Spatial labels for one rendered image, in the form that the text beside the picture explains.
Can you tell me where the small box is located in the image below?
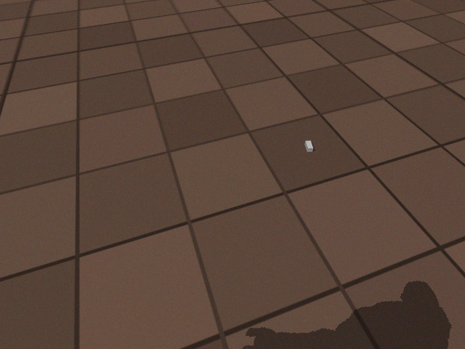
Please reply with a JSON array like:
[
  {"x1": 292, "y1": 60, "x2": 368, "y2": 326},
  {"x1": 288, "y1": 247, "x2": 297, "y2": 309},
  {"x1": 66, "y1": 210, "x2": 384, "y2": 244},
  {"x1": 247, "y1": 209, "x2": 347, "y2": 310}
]
[{"x1": 304, "y1": 140, "x2": 313, "y2": 152}]

